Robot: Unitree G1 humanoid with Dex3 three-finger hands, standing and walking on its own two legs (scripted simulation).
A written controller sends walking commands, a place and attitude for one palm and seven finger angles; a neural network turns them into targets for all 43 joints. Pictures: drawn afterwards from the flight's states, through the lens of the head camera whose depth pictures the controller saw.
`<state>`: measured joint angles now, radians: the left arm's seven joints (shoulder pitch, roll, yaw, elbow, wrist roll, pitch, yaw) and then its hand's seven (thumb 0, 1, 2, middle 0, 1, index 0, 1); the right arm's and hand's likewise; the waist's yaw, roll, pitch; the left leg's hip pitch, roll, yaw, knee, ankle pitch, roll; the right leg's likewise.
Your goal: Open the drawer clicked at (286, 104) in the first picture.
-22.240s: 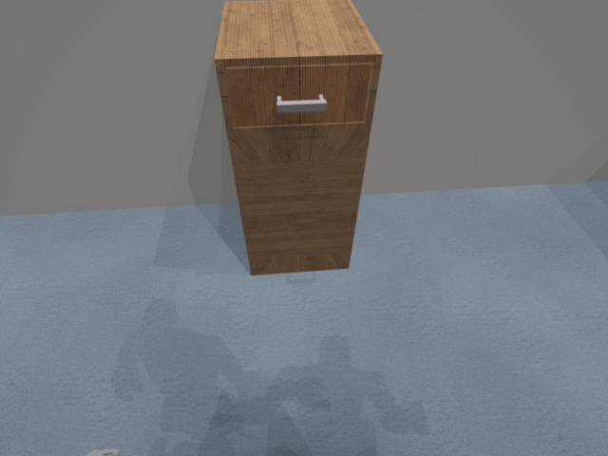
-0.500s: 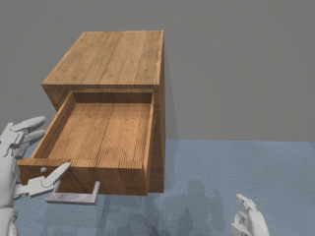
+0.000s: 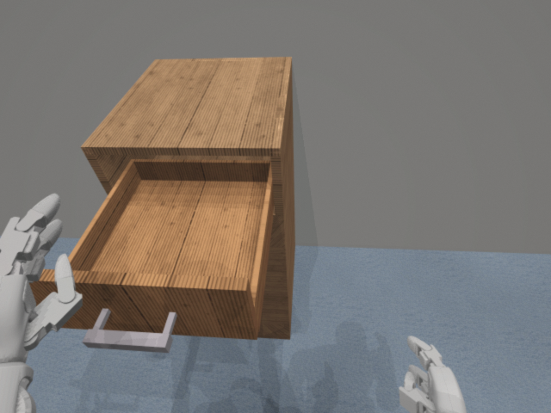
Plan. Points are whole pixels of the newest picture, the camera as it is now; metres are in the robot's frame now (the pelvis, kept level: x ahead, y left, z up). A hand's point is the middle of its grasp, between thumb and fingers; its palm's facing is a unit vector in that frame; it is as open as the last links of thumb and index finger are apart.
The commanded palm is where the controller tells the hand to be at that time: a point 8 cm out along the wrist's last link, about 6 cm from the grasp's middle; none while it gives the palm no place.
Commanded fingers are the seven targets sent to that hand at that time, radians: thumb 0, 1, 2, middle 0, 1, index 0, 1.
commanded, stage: step back with the hand held close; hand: left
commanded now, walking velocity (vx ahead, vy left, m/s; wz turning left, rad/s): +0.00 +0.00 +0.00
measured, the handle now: (133, 328) +0.22 +0.26 +0.00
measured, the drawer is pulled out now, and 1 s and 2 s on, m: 0.30 0.30 0.30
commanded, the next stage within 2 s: stop stepping back and stand still in 1.30 s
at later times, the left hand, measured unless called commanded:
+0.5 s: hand (39, 330) +0.15 +0.26 +0.16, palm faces +0.30 -0.80 -0.52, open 7.4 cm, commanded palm +0.08 +0.31 +0.19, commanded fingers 0.00 0.90 0.90 -0.20 -0.30 -0.20 -0.30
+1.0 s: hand out of the picture +0.08 +0.28 +0.18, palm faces +0.39 -0.80 -0.46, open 7.4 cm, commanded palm +0.01 +0.32 +0.19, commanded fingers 0.00 0.90 0.90 -0.20 -0.30 -0.20 -0.30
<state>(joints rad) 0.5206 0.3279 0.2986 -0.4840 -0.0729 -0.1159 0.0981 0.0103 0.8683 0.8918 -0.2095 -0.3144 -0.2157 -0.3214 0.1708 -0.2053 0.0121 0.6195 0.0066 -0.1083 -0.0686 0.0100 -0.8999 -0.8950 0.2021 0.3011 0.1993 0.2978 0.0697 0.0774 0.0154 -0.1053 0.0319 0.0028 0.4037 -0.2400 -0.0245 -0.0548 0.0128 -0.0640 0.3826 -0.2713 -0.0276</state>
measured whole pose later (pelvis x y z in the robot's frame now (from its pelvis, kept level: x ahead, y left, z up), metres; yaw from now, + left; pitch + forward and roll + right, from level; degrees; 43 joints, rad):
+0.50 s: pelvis -0.05 +0.03 -0.01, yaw +0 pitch +2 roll -1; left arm 0.64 0.44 0.41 -0.66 -0.05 -0.19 0.12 0.01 0.89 0.90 -0.21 -0.30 -0.22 -0.31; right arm 0.17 -0.21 -0.02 0.53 0.02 -0.04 -0.07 0.01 -0.90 -0.90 0.20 0.30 0.20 0.30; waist 0.00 -0.01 0.04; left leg -0.35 0.01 0.01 0.52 -0.21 0.01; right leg -0.30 -0.02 -0.06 0.51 -0.24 0.00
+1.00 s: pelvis -0.12 +0.04 -0.01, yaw -1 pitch +2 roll -3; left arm 0.60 0.43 0.45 -0.70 -0.05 -0.23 0.17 0.01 0.89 0.90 -0.21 -0.30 -0.21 -0.31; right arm 0.20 -0.16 0.02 0.58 0.00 -0.13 -0.04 0.01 -0.90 -0.89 0.20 0.30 0.20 0.30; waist 0.00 0.00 0.03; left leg -0.46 0.04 0.00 0.53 -0.10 0.03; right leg -0.36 0.03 -0.03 0.82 -0.48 0.01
